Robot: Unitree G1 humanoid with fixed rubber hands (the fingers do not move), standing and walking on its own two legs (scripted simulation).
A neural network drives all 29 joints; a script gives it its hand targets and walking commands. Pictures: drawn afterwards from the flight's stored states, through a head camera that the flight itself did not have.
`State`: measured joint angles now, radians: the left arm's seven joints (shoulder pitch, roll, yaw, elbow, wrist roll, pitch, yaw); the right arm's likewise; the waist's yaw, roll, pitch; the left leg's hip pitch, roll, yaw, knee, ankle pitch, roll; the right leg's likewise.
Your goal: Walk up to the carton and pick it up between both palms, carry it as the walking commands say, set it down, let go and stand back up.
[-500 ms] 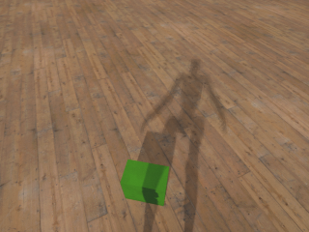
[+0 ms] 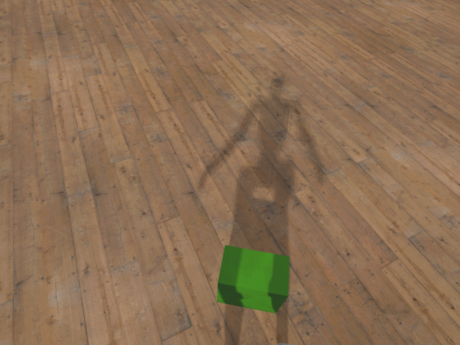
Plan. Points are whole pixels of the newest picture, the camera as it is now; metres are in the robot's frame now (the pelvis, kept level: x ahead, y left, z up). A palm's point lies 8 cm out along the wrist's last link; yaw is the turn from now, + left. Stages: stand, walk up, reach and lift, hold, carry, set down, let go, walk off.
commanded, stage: walk up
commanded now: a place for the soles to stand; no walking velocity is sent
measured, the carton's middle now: (251, 280) +0.45 -0.11 -0.65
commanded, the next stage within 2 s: none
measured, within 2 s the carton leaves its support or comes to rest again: neither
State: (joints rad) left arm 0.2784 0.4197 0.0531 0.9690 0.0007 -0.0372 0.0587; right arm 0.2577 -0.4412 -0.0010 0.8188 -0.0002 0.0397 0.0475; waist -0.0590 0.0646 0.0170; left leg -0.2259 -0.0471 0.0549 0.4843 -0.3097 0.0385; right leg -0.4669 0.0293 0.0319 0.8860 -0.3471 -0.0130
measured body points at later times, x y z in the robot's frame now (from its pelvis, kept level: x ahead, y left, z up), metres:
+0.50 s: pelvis +0.06 +0.14 +0.00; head +0.09 +0.19 +0.44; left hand +0.09 +0.46 -0.16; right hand +0.15 -0.18 -0.08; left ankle +0.05 +0.19 -0.74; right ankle +0.01 -0.04 -0.65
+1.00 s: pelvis +0.05 +0.08 -0.01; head +0.07 +0.11 +0.44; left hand +0.16 +0.38 -0.14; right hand +0.08 -0.26 -0.09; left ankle +0.05 +0.18 -0.74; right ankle +0.03 -0.04 -0.69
